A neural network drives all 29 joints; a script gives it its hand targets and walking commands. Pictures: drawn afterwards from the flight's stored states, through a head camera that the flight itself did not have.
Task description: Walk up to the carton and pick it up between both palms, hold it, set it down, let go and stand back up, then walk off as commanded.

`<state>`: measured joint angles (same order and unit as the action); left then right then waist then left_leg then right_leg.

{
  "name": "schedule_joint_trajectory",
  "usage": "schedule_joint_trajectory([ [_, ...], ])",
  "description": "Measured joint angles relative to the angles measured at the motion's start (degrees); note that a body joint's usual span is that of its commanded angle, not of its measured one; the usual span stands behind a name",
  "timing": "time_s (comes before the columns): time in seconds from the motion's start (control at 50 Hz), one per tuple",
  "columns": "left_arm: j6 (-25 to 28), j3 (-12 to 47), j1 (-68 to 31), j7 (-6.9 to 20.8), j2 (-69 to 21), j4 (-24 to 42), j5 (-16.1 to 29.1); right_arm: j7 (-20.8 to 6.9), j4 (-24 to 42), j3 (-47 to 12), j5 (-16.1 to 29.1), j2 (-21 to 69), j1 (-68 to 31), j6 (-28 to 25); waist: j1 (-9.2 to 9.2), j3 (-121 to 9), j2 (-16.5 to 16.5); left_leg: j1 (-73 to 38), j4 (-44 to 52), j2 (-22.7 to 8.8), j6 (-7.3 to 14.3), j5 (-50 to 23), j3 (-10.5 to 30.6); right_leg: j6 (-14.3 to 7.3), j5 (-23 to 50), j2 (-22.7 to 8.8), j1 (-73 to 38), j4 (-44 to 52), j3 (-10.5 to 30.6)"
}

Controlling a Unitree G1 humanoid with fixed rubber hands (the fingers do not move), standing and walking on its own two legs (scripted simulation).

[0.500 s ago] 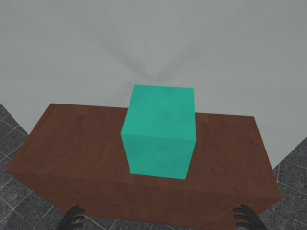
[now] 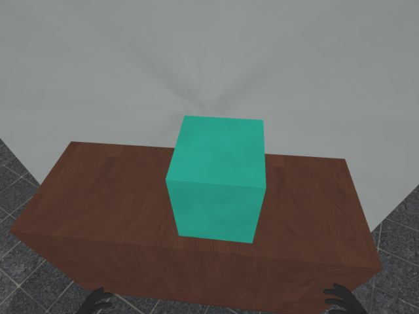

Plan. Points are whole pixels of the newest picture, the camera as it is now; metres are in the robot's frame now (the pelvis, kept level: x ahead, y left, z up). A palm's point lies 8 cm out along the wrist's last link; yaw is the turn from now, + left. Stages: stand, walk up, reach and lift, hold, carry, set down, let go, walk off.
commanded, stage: stand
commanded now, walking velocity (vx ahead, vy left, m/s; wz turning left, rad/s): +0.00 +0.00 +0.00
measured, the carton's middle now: (219, 180) +0.46 -0.01 -0.05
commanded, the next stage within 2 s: walk up in 0.68 s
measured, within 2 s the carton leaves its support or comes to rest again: neither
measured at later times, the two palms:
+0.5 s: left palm out of the picture +0.10 +0.27 -0.09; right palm out of the picture +0.10 -0.26 -0.09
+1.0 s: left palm out of the picture +0.08 +0.28 -0.09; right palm out of the picture +0.08 -0.27 -0.09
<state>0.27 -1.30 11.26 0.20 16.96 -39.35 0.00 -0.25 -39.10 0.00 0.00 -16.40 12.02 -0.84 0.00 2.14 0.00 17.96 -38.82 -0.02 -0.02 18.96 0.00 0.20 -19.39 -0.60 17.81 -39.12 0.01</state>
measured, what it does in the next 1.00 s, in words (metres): stands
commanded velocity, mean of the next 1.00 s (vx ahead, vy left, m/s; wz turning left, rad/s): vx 0.00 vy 0.00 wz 0.00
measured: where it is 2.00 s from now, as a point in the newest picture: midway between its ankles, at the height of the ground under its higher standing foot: outside the picture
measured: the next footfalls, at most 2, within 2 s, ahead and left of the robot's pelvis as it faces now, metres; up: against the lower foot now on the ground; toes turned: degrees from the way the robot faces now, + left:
none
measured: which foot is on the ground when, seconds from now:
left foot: down 0.00-1.00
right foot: down 0.00-1.00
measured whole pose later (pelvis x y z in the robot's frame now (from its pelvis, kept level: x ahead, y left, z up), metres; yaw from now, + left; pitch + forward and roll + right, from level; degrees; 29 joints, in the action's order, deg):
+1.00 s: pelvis -0.02 +0.00 +0.01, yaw +0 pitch -1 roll +0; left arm 1.4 -1.3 11.3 0.4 17.4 -48.1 0.0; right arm -0.6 -49.0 0.0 0.0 -16.9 10.9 -1.5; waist 0.0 0.6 0.0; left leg 17.9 -31.4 0.0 0.0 12.6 0.0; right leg 0.3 -13.1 -0.6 17.8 -31.8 0.0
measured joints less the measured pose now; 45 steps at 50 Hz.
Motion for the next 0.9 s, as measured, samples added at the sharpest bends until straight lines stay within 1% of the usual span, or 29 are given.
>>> schedule_joint_trajectory([
  [0.42, 0.2, 0.0, 0.0, 0.2, 0.2, -3.5, 0.0, -0.3, -3.6, 0.0, 0.0, -0.4, -0.6, -0.2, 0.0, 0.0, 0.0, 0.0, 2.7, 0.0, 0.0, -2.7, 0.0, 0.0, 2.6, 0.0, 0.0, 2.7, 0.0],
  [0.9, 0.8, 0.0, 0.0, 0.2, 0.4, -7.9, 0.0, -0.3, -9.7, 0.0, 0.0, -0.5, -1.0, -0.5, 0.0, -1.5, 0.0, 0.0, 6.7, 0.0, 0.0, -5.7, 0.0, 0.1, 5.7, 0.0, 0.0, 6.7, 0.0],
])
